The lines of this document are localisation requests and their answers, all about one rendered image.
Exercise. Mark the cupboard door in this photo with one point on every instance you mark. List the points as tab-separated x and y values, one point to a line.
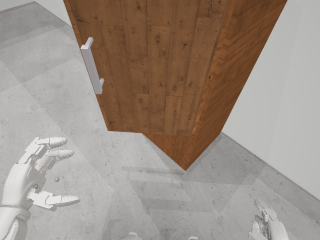
155	57

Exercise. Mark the robot left forearm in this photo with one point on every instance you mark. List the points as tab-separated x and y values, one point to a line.
13	222

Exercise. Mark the robot left hand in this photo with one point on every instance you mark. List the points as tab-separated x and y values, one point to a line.
18	189

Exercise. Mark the handle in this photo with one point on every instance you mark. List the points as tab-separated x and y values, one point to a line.
91	67

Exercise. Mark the robot right hand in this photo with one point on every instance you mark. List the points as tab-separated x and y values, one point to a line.
272	228

